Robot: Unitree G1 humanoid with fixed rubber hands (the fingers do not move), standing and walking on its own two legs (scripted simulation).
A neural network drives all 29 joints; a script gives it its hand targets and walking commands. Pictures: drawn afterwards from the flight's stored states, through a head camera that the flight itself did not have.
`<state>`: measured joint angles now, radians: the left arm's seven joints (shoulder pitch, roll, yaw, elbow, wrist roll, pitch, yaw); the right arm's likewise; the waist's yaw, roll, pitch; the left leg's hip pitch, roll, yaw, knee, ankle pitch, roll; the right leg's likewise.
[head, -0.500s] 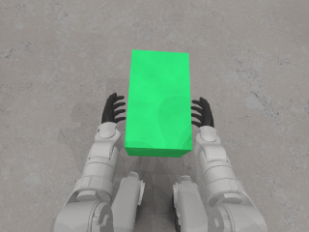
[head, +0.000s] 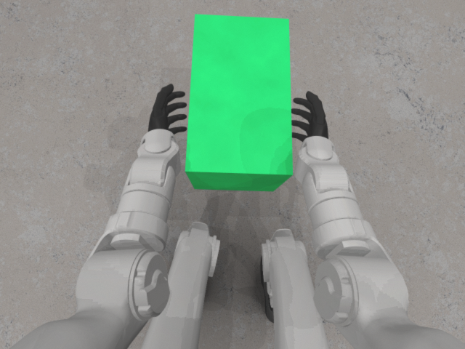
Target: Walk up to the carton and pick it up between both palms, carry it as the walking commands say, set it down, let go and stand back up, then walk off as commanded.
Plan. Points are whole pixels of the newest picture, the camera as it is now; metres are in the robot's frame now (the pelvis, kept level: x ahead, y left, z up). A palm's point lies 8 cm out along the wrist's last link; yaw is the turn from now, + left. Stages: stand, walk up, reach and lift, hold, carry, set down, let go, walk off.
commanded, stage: set down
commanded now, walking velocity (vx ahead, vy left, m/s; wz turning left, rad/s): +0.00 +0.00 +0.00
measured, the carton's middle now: (237, 111) +0.54 +0.04 -0.17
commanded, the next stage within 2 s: none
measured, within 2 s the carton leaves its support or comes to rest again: neither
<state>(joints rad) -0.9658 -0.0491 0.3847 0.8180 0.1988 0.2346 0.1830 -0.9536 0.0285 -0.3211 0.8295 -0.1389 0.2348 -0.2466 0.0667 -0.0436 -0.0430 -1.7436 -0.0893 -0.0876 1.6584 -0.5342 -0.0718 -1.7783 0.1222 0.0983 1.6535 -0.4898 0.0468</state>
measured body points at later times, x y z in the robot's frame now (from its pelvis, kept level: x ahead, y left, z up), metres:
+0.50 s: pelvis -0.01 +0.00 -0.06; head +0.29 +0.01 +0.27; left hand +0.48 +0.16 -0.18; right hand +0.50 -0.10 -0.19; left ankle +0.10 +0.14 -0.50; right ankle +0.11 -0.12 -0.50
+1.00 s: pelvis -0.03 +0.00 -0.11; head +0.34 +0.02 +0.14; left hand +0.51 +0.17 -0.28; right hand +0.52 -0.09 -0.29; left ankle +0.10 +0.14 -0.50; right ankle +0.11 -0.12 -0.50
